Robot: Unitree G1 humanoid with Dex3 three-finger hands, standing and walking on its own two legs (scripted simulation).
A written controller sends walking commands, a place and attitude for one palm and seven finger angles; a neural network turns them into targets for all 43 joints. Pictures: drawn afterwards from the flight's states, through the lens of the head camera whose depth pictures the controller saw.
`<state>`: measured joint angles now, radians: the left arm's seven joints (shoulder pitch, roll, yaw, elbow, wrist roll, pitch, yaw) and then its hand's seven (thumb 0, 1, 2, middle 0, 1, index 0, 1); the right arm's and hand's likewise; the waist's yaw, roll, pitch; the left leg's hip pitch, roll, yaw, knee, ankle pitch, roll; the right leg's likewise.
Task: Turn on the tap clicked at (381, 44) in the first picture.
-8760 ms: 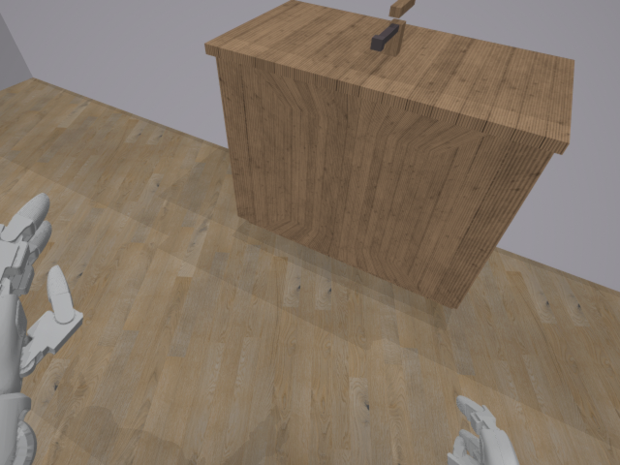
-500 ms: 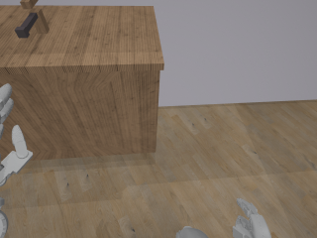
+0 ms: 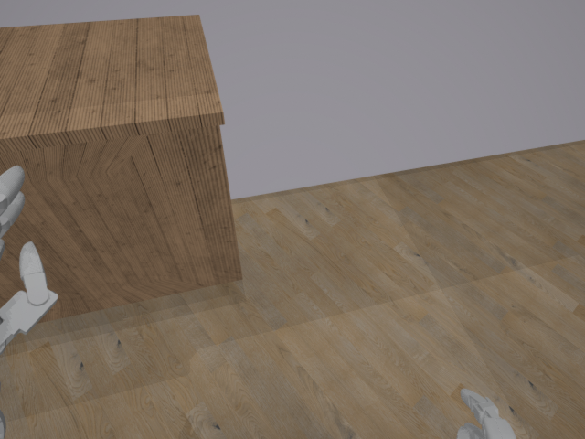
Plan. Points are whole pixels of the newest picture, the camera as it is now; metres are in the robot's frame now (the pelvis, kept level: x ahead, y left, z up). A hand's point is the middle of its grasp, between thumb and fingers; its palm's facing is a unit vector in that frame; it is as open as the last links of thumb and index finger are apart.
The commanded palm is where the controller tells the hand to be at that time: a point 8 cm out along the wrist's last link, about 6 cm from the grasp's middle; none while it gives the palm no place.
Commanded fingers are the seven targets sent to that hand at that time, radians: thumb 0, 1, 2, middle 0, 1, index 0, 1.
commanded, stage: take the last steps up to it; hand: left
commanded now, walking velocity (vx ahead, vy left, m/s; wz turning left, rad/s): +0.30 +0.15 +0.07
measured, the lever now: out of the picture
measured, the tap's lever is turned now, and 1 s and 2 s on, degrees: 0 0 0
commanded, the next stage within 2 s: come to a stop and stand still in 1.04 s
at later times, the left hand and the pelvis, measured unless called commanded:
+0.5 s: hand (43, 256) +0.25 +0.26 +0.18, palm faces +0.43 -0.78 -0.46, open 7.5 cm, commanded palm +0.20 +0.31 +0.18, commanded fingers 0.00 0.90 0.90 -0.20 -0.30 -0.20 -0.30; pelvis +0.06 +0.02 +0.00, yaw +3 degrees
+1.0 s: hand (59, 174) +0.37 +0.31 +0.17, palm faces +0.41 -0.76 -0.50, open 7.5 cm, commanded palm +0.31 +0.35 +0.18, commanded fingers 0.00 0.90 0.90 -0.20 -0.30 -0.20 -0.30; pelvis +0.17 +0.06 +0.01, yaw +3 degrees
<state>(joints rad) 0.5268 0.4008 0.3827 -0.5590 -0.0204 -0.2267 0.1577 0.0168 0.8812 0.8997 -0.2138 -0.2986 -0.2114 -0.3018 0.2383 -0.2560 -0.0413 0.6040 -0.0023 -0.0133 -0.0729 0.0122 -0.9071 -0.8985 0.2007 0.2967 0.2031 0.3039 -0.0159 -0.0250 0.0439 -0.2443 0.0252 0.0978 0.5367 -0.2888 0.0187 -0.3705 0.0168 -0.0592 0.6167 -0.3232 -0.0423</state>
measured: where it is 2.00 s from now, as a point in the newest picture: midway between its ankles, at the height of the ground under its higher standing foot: outside the picture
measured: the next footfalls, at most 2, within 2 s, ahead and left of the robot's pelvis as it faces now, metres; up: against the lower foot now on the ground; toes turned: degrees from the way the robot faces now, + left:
left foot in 0.52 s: +0.14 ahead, +0.17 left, +0.00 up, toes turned +12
right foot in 0.78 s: +0.18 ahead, -0.05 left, +0.00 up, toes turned -9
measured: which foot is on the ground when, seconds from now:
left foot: down 0.00-0.20, up 0.22-0.50, down 0.52-0.80, up 0.82-1.00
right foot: down 0.00-0.54, up 0.56-0.76, down 0.78-1.00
